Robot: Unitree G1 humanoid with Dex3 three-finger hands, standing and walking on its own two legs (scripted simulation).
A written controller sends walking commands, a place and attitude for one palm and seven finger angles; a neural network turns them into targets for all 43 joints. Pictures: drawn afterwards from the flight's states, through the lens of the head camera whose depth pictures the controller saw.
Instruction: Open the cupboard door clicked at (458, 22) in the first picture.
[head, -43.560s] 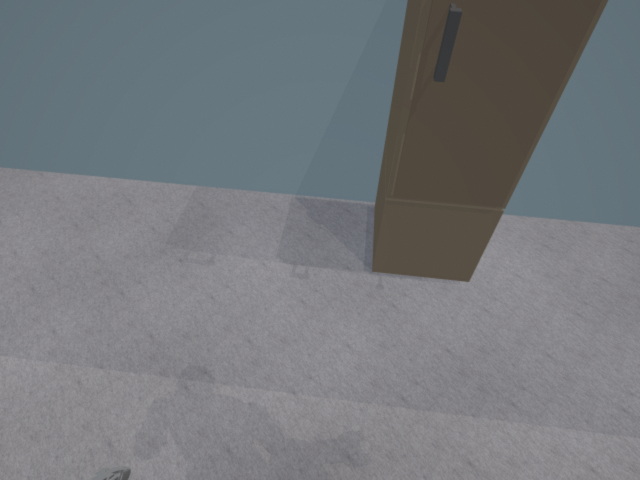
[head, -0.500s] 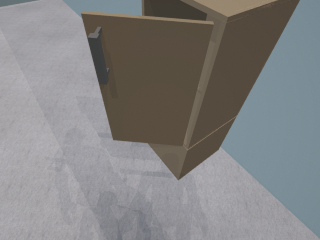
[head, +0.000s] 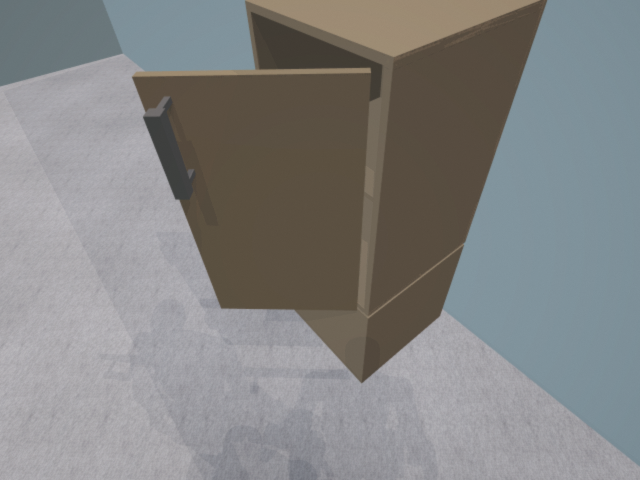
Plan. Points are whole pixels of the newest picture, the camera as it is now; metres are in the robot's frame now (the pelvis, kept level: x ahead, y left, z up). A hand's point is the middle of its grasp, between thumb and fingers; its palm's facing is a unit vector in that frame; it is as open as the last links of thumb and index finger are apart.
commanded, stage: come to a stop and stand still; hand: left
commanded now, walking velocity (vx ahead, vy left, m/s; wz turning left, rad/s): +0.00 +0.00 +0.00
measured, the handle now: (175, 149) +0.56 +0.25 +0.15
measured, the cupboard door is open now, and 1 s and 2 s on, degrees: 49 49 49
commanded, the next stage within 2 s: look again from close up in 0.32 s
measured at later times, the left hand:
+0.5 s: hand out of the picture -0.01 +0.16 -0.17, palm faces +0.02 -0.98 -0.19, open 7.4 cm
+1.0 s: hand out of the picture +0.01 +0.18 -0.17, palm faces +0.03 -0.98 -0.19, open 7.3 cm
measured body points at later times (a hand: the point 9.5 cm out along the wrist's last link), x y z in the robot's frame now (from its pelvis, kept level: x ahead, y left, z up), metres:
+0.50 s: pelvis -0.01 -0.01 +0.01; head +0.01 -0.02 +0.46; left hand -0.01 +0.21 -0.15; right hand -0.06 -0.22 -0.16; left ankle -0.05 +0.11 -0.73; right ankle +0.02 -0.10 -0.73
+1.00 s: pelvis +0.01 +0.01 +0.00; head +0.02 +0.00 +0.45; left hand +0.01 +0.23 -0.15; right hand +0.00 -0.20 -0.16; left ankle -0.05 +0.11 -0.73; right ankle +0.02 -0.10 -0.73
